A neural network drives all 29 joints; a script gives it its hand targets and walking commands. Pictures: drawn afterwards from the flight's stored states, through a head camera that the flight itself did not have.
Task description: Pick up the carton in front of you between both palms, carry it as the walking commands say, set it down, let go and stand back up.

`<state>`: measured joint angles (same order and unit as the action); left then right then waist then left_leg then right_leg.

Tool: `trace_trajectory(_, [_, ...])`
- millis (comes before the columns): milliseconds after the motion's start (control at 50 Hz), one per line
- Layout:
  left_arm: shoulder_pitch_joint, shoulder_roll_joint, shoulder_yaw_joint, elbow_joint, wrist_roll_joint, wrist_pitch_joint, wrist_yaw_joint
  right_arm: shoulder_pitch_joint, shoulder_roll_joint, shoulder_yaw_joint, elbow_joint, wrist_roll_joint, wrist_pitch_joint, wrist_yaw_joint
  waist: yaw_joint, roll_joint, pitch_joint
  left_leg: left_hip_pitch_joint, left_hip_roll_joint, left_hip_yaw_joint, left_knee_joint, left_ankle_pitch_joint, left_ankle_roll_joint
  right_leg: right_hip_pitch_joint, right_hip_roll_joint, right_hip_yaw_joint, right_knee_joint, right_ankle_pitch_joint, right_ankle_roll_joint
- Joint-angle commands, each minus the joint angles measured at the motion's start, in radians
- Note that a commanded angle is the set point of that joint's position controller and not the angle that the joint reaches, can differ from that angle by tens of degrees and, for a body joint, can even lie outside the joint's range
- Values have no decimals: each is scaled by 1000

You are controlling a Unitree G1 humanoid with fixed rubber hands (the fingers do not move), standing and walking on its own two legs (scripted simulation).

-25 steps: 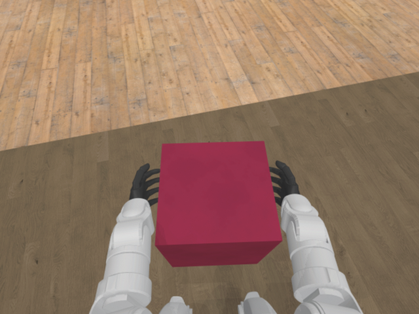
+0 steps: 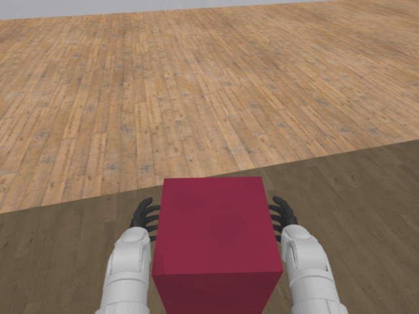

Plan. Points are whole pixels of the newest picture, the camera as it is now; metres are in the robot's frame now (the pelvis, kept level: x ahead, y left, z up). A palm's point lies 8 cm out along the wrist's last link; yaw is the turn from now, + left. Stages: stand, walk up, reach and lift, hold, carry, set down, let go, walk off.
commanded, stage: reach and lift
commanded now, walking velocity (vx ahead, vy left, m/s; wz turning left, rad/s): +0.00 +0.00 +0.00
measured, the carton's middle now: (213, 248) +0.30 +0.00 -0.05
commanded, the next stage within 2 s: hold in 0.86 s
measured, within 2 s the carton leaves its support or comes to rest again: neither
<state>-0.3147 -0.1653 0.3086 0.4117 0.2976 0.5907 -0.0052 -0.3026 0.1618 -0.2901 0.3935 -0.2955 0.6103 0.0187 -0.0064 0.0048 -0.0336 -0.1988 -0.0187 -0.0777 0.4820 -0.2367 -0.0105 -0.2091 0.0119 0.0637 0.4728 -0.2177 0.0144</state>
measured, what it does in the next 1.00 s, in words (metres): stands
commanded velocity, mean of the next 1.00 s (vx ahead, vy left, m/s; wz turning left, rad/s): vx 0.00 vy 0.00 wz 0.00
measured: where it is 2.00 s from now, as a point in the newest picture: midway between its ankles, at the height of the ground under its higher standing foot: outside the picture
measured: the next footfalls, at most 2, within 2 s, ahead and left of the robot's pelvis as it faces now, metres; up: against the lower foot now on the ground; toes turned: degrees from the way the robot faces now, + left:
none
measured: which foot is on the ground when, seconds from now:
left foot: down 0.00-1.00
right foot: down 0.00-1.00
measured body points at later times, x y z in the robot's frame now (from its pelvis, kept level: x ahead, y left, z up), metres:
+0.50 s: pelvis +0.00 +0.00 +0.00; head -0.01 +0.00 +0.45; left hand +0.32 +0.15 +0.03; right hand +0.31 -0.15 +0.03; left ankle +0.02 +0.13 -0.74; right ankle +0.03 -0.13 -0.74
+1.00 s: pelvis +0.01 +0.00 +0.01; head -0.03 +0.00 +0.46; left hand +0.31 +0.15 +0.05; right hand +0.31 -0.15 +0.05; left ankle +0.02 +0.13 -0.74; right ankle +0.03 -0.13 -0.74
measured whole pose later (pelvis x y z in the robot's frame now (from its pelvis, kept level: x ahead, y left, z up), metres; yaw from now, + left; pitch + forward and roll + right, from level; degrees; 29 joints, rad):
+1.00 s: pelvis +0.01 +0.00 +0.01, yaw +0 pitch -7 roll +0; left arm -0.23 -0.14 0.20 0.19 0.25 0.72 0.00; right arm -0.22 0.14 -0.18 0.18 -0.25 0.74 0.01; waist 0.00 0.00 0.02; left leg -0.04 -0.01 -0.08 0.35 -0.19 -0.01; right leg -0.05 0.01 0.07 0.34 -0.18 0.01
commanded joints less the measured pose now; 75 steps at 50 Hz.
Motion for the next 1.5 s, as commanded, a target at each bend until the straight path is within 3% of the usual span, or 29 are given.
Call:
trace_trajectory(0, [-509,-956,-508,39,-196,-7,-255,-534,934,500,12,193,-25,237,-1,3,-135,0,-70,11,-104,-2,17,75,78,-13,-81,-3,-20])
trace_trajectory(160, [-576,-967,-529,17,-205,-11,-259,-597,954,525,-11,204,-26,240,1,-4,-208,41,-72,14,-100,23,19,122,78,-16,-79,27,-16])
trace_trajectory(580, [-400,-922,-580,-120,-236,37,-240,-422,915,575,-145,240,21,217,2,-3,-218,148,-82,6,-144,254,5,219,87,0,-126,259,-2])
trace_trajectory(820, [-378,-911,-599,-173,-254,67,-232,-404,896,594,-196,255,48,214,2,0,-192,161,-80,3,-157,254,1,225,88,1,-135,252,-3])
trace_trajectory(940, [-347,-906,-667,-277,-296,107,-221,-381,896,667,-297,298,89,206,6,0,-232,209,-79,-3,-169,325,-3,266,89,5,-150,321,0])
trace_trajectory(1100, [-390,-864,-603,-233,-261,145,-228,-412,856,598,-248,263,126,208,2,0,-97,146,-71,11,-190,113,6,206,82,-6,-171,110,-8])
trace_trajectory(1320, [-476,-887,-599,-189,-258,133,-237,-500,892,598,-202,261,116,216,7,-3,-132,135,-71,18,-178,58,10,202,76,-8,-157,58,-9])
trace_trajectory(1480, [-466,-886,-598,-191,-257,133,-238,-485,895,595,-201,259,116,214,7,-4,-148,150,-73,19,-178,106,7,216,78,-7,-159,108,-7])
